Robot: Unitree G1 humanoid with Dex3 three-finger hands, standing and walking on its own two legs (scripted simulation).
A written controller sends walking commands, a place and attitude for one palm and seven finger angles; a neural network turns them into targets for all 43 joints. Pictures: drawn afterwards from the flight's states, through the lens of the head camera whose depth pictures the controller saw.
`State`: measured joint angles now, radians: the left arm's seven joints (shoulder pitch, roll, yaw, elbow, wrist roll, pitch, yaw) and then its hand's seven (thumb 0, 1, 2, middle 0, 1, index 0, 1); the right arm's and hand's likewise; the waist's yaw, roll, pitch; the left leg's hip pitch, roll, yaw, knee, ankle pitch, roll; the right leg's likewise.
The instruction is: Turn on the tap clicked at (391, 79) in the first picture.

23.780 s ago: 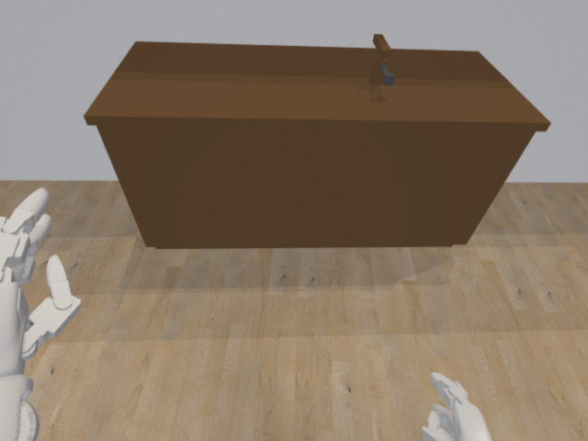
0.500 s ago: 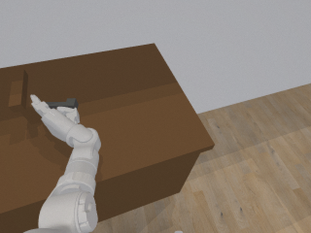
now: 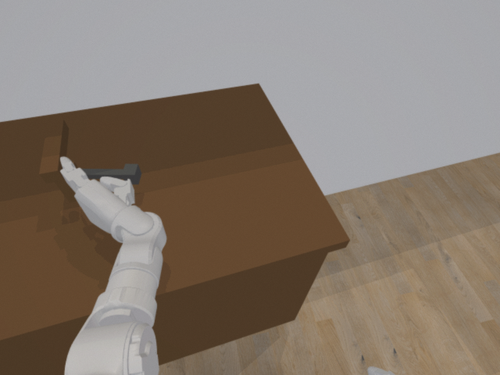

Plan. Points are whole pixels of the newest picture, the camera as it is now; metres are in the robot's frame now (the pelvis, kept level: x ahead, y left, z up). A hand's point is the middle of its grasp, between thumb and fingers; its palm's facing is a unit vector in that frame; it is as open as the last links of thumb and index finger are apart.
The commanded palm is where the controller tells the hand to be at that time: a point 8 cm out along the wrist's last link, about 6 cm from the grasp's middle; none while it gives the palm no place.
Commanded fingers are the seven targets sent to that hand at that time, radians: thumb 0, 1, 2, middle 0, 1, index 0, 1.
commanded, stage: lift the hand up off the lever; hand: left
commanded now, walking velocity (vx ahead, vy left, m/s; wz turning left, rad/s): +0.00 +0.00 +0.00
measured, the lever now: (131, 174) +0.47 +0.23 +0.03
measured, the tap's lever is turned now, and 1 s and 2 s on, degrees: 73 73 73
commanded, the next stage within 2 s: draw the hand back beside the body in 1.34 s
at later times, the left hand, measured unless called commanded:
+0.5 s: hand (133, 181) +0.41 +0.20 +0.08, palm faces +0.81 -0.58 -0.08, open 7.8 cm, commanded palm +0.36 +0.22 +0.09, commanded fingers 0.00 0.90 0.90 -0.15 -0.15 -0.15 -0.15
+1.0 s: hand (122, 176) +0.40 +0.21 +0.11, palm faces +0.82 -0.57 -0.06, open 7.8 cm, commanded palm +0.35 +0.22 +0.11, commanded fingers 0.00 0.90 0.90 -0.15 -0.15 -0.15 -0.15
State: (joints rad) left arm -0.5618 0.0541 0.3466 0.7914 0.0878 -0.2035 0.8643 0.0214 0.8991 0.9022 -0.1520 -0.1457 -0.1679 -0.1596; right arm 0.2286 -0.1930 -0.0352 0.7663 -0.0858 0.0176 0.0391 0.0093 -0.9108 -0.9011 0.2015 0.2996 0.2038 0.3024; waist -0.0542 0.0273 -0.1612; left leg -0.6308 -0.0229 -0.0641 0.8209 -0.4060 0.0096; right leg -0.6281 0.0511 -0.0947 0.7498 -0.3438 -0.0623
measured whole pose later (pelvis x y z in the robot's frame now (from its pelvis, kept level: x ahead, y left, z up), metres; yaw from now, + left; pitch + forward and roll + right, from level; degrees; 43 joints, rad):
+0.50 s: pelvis -0.01 -0.01 +0.01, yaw +1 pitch +10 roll -1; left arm -0.57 0.03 0.31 0.75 0.08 -0.14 0.88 0.02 0.90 0.90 -0.15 -0.15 -0.15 -0.15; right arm 0.20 -0.19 -0.03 0.78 -0.08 0.01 0.02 0.01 -0.91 -0.90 0.20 0.30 0.20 0.30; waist -0.04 0.03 -0.13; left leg -0.56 -0.02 -0.07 0.76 -0.37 0.00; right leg -0.56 0.05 -0.10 0.69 -0.32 -0.07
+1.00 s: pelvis +0.01 -0.01 +0.02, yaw +0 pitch +8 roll -1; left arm -0.46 0.02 0.28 0.56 0.06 -0.05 0.85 0.02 0.90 0.90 -0.15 -0.15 -0.15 -0.15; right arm 0.18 -0.21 -0.04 0.76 -0.06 0.03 0.00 0.01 -0.91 -0.90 0.20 0.30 0.20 0.30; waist -0.02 0.02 -0.11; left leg -0.44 -0.02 -0.07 0.67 -0.36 0.00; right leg -0.45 0.06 -0.09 0.61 -0.31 -0.07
